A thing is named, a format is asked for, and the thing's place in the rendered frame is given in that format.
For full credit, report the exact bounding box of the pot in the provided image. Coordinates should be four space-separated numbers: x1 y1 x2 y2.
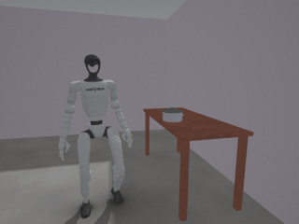
162 112 184 122

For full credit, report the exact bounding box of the robot shin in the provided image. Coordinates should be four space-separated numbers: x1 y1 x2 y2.
79 178 90 204
113 168 125 191

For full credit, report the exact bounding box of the robot right hand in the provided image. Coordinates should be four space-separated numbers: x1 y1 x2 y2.
58 137 71 161

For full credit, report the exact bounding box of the left robot shin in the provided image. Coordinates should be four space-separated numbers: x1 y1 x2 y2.
113 168 125 191

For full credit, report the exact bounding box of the lid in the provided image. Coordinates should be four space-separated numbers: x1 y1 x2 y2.
163 109 183 114

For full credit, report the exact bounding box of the left robot forearm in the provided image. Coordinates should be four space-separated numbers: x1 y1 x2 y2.
114 103 128 129

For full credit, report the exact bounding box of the robot right upper arm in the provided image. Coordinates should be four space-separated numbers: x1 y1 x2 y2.
65 80 81 114

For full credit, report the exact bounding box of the right robot forearm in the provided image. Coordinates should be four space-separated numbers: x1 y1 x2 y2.
59 105 73 138

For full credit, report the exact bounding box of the robot left hand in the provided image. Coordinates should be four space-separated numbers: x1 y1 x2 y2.
121 128 133 147

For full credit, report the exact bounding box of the robot left upper arm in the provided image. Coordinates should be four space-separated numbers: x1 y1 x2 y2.
105 79 120 109

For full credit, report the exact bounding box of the table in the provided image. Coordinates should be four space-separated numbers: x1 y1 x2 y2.
143 107 254 221

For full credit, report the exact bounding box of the right robot shin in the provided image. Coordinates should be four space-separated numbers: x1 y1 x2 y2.
79 178 90 204

